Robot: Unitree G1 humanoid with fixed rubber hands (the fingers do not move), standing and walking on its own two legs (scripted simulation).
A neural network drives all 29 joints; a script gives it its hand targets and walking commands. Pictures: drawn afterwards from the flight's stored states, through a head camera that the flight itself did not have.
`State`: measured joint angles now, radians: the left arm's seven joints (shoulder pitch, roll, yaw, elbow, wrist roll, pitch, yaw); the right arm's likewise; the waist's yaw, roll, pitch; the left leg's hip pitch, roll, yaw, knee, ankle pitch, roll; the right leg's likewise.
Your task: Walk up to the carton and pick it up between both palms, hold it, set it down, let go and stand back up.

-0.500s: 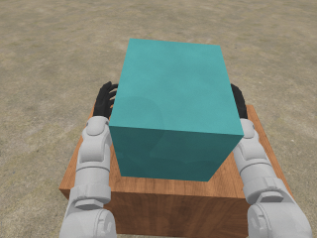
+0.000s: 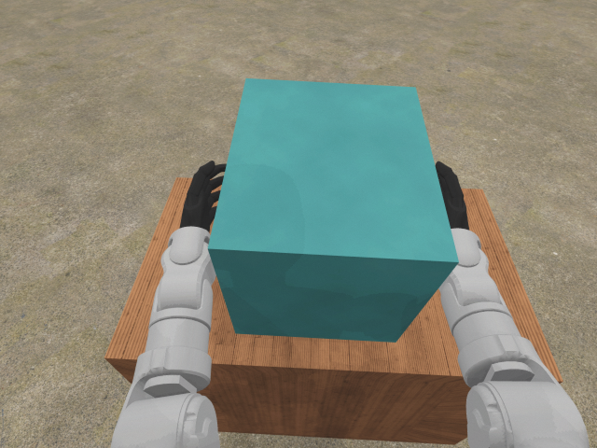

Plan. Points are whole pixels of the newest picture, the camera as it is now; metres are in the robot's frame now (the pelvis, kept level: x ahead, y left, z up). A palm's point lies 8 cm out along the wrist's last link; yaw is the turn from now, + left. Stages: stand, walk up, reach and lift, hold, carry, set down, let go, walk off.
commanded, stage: set down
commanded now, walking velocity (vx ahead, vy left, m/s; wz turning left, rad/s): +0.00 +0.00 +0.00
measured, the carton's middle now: (322, 214) +0.42 -0.02 +0.07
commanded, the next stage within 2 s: none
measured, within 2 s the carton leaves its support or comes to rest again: neither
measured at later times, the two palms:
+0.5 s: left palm (209, 239) +0.38 +0.15 +0.06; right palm (443, 234) +0.38 -0.19 +0.07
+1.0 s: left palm (219, 252) +0.40 +0.15 +0.01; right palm (435, 247) +0.39 -0.19 +0.03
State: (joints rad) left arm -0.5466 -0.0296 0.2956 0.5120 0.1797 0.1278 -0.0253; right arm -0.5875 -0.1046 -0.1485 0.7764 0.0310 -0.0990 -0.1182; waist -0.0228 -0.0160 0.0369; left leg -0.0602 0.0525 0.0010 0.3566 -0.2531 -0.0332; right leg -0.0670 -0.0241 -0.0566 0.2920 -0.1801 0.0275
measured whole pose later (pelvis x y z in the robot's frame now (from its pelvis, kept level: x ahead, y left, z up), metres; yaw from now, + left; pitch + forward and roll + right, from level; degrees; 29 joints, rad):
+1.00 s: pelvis +0.02 +0.00 +0.00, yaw +0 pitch +12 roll -1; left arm -0.58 -0.01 0.30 0.94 0.18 -0.30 0.03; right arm -0.60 -0.08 -0.29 1.02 -0.12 -0.38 -0.08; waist -0.02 -0.02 -0.06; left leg -0.33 0.05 0.00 0.36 -0.24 -0.04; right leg -0.33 -0.02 -0.06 0.29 -0.16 0.03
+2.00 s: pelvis +0.01 -0.01 -0.01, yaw +0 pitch +23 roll -1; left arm -0.68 0.04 0.33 1.21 0.18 -0.59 0.06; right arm -0.66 -0.08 -0.39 1.17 -0.21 -0.57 -0.08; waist -0.02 0.00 -0.13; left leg -0.57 0.05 0.00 0.36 -0.19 -0.04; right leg -0.58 -0.02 -0.06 0.30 -0.13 0.02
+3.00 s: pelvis +0.00 +0.00 -0.01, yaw -1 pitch +26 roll -1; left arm -0.75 0.06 0.39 1.26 0.19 -0.58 0.05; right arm -0.71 -0.07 -0.46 1.20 -0.25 -0.59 -0.08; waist -0.02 0.00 -0.14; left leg -0.66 0.05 0.01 0.42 -0.20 -0.03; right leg -0.67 -0.03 -0.05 0.36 -0.13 0.02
